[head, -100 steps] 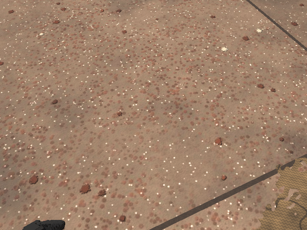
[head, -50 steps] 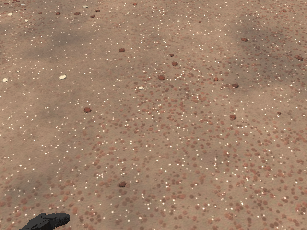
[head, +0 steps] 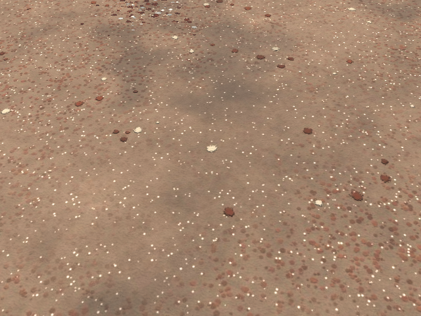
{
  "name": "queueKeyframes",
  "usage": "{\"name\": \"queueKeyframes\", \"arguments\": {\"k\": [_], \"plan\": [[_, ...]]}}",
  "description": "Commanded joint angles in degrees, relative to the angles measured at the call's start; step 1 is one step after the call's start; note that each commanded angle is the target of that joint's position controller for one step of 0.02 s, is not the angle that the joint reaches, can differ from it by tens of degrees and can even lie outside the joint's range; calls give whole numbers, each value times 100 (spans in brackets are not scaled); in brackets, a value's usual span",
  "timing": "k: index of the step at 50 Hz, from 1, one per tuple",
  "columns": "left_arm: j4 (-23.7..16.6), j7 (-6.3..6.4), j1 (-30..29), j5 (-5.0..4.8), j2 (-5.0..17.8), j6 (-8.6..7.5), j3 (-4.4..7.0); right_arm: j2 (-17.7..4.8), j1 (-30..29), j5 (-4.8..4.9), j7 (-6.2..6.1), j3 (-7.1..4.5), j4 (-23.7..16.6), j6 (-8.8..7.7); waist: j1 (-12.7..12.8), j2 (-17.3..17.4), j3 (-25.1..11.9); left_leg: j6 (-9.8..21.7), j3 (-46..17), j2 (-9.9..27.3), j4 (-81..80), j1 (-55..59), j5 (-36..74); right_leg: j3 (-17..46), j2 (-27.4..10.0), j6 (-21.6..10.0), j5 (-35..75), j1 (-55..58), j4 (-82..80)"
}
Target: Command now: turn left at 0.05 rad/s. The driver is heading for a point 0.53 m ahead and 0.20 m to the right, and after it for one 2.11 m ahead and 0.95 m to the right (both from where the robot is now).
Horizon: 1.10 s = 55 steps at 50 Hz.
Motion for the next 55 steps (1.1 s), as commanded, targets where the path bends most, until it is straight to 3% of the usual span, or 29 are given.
{"name": "queueKeyframes", "arguments": {"k": [1,2,3,8,16,34,50,51,53,55], "plan": [[-261,44,-90,-45,738,-130,152,-601,-133,28,-46,-195,-283,-77,14,-392,-183,170,-384,373,-340,401,513,349,-321,-206,461,-141,-713],[-193,56,31,-49,716,-116,147,-534,-52,39,-51,-185,-199,-80,47,-357,-325,161,-295,296,-309,444,129,312,-281,-240,53,-43,-745],[-183,61,-36,-49,685,-104,129,-490,-107,48,-55,-179,-173,-78,37,-346,-161,138,-290,284,-313,395,137,340,-280,-263,-3,-131,-771],[-44,58,-34,-65,674,-134,112,-541,-44,75,-102,-219,74,-109,64,-74,-264,107,-369,386,-243,661,1223,215,-184,-234,1001,88,-586],[317,30,-72,-93,632,-74,103,-615,-54,116,-177,-254,539,-45,51,-81,-207,75,-373,430,-289,910,1587,146,-103,-242,1398,277,-678],[974,94,79,-82,616,-20,71,-617,-235,127,-231,-219,1527,-17,41,-124,45,-17,-232,390,-576,913,1071,93,-18,-253,950,314,-993],[1243,119,466,-84,470,-19,6,-525,-44,130,-245,-115,2005,-42,22,-119,194,-65,-155,368,-680,730,681,93,28,-287,561,194,-1113],[1303,128,579,-86,434,-10,0,-455,59,130,-248,-93,2066,-39,21,-161,70,-62,-57,285,-651,766,163,77,63,-310,-42,237,-1184],[1279,174,622,-159,718,25,100,-483,70,175,-258,-109,2062,-52,68,-469,320,-12,288,-25,-156,268,-1440,426,-81,-579,-1939,67,-1413],[1262,191,908,-222,1022,-17,213,-396,-187,180,-205,-86,1885,-197,225,-994,659,28,503,-22,797,-570,-1545,1676,-980,-1122,-3252,113,-2104]]}}
Velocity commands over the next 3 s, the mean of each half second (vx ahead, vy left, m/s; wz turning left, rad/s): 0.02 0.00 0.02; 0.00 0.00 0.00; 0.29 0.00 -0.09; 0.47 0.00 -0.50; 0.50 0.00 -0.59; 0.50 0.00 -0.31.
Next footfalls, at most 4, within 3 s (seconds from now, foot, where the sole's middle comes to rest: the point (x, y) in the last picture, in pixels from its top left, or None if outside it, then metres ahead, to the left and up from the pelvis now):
1.74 right None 0.44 -0.13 -0.77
2.22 left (237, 242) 0.77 -0.04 -0.77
2.74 right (345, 229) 0.82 -0.43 -0.77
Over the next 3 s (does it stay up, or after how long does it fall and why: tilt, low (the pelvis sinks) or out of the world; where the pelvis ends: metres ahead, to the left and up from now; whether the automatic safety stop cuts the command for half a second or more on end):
stays up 0.86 -0.35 0.01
